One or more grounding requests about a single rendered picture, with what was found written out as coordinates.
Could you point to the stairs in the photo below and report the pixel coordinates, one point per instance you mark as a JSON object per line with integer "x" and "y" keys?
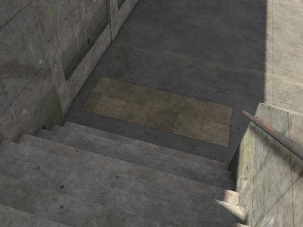
{"x": 77, "y": 176}

